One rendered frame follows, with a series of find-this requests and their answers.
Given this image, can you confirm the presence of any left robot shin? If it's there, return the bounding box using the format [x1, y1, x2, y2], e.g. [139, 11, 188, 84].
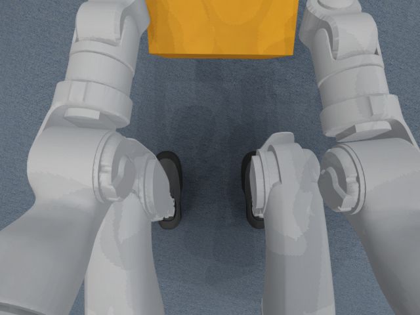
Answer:
[127, 138, 175, 222]

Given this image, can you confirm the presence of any right robot forearm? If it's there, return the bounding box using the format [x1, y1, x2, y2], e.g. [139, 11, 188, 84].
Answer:
[299, 0, 420, 153]

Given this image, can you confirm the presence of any robot shin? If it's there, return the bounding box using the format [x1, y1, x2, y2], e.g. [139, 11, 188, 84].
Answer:
[127, 138, 175, 222]
[252, 132, 320, 218]

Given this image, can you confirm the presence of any carton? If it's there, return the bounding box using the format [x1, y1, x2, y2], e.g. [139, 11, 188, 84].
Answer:
[146, 0, 299, 59]

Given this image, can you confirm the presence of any left robot upper arm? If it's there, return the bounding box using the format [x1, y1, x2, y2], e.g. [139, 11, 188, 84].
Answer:
[0, 126, 137, 315]

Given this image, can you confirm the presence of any left robot forearm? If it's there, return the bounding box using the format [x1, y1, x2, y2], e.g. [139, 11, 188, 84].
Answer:
[27, 0, 150, 182]

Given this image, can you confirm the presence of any right robot shin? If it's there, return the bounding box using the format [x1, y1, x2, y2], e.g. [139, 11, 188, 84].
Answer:
[252, 132, 320, 218]

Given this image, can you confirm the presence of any right robot upper arm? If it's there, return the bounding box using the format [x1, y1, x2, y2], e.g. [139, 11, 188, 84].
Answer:
[318, 138, 420, 315]

